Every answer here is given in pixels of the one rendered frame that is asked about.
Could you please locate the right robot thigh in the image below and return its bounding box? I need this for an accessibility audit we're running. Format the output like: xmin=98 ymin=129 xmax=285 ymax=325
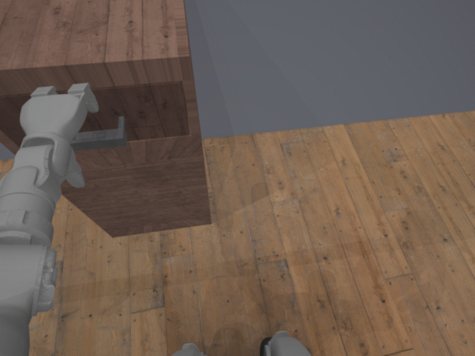
xmin=264 ymin=337 xmax=312 ymax=356

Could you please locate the cabinet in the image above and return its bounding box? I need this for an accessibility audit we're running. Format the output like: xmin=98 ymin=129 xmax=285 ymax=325
xmin=0 ymin=0 xmax=212 ymax=237

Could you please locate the handle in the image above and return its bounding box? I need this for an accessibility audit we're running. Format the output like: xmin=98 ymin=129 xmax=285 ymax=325
xmin=70 ymin=116 xmax=127 ymax=151

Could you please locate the drawer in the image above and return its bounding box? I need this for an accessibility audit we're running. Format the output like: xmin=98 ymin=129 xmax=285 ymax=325
xmin=0 ymin=81 xmax=189 ymax=147

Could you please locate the left robot forearm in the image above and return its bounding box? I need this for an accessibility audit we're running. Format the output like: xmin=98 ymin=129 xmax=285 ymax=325
xmin=0 ymin=132 xmax=72 ymax=248

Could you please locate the right robot shin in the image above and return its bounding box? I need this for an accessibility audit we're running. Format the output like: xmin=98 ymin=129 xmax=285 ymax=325
xmin=270 ymin=331 xmax=289 ymax=342

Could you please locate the left robot hand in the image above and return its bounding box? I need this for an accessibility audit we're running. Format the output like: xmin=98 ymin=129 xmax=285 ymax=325
xmin=20 ymin=83 xmax=99 ymax=188

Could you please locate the robot left upper arm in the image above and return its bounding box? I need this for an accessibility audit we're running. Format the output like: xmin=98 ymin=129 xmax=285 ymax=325
xmin=0 ymin=245 xmax=58 ymax=356

